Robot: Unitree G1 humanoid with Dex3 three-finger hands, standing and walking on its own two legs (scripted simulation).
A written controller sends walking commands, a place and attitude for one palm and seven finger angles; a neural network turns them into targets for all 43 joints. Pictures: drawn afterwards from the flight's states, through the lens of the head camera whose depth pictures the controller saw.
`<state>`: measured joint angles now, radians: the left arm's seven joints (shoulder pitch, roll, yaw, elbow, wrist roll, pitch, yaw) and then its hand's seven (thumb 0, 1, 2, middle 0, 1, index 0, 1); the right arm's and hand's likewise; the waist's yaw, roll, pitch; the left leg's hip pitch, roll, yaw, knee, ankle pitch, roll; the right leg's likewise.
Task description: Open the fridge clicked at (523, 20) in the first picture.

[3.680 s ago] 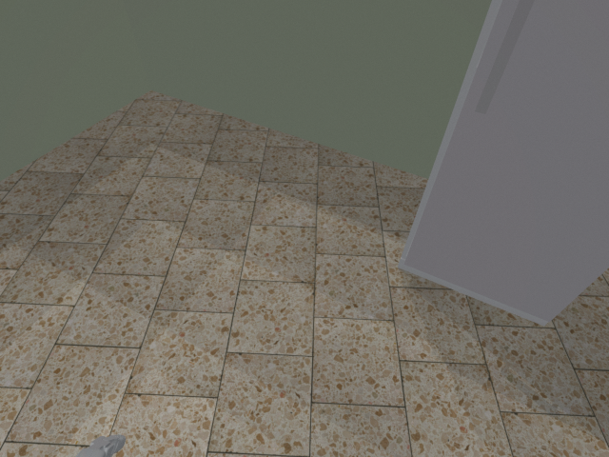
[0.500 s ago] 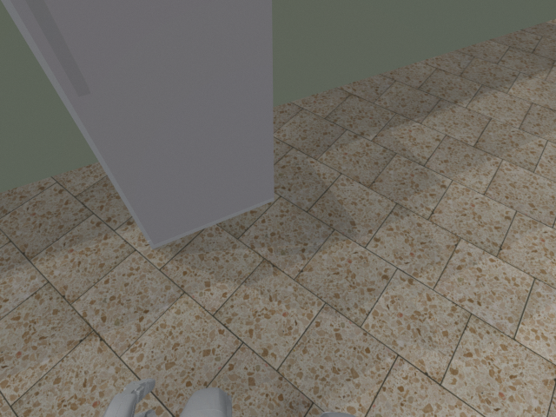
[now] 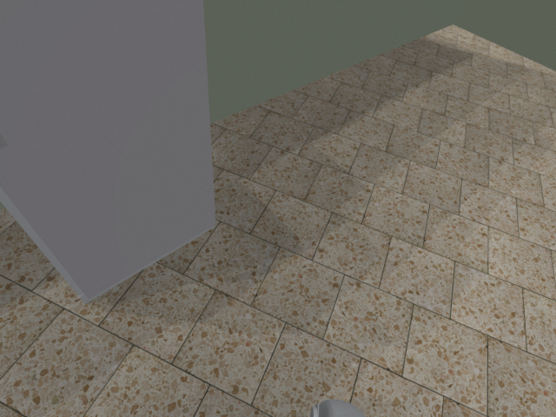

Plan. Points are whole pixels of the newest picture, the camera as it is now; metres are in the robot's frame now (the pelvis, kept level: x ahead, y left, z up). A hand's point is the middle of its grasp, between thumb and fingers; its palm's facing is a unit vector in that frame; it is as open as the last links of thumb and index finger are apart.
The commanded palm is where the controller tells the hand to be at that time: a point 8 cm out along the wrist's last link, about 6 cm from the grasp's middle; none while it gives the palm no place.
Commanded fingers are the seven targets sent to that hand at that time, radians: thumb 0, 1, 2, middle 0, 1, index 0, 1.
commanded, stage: walk to a spot facing it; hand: left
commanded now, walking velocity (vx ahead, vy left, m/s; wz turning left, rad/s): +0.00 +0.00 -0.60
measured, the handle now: out of the picture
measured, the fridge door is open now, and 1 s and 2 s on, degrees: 0 0 0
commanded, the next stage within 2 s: turn to face it in 0.20 s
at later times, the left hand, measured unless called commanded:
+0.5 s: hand (216, 386) +0.19 +0.10 -0.15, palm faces -0.23 -0.94 -0.24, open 7.4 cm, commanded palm none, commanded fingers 0.00 0.90 0.90 -0.20 -0.30 -0.20 -0.30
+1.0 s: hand out of the picture +0.08 +0.21 -0.18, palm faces +0.09 -0.96 -0.25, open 7.4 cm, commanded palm none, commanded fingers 0.00 0.90 0.90 -0.20 -0.30 -0.20 -0.30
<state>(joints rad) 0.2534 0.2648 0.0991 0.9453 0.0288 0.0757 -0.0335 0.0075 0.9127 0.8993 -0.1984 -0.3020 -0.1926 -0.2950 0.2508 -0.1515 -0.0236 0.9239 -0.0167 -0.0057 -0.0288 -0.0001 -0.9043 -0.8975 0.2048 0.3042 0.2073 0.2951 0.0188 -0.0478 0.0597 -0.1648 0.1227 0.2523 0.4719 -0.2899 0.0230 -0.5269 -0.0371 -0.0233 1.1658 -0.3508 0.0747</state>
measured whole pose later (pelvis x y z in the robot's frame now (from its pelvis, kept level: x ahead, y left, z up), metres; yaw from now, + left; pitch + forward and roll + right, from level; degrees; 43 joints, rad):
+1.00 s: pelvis +0.03 -0.01 +0.00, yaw +3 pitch +2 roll -3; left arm 0.19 0.26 0.09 0.98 0.02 0.06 0.02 0.01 0.91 0.90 -0.20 -0.30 -0.19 -0.30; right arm 0.25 -0.17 -0.05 0.96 -0.02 0.02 -0.01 0.00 -0.90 -0.90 0.21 0.30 0.21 0.30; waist -0.02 -0.01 0.06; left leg -0.31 -0.02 0.00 0.44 -0.16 0.08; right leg -0.47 -0.08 0.01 1.06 -0.36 0.10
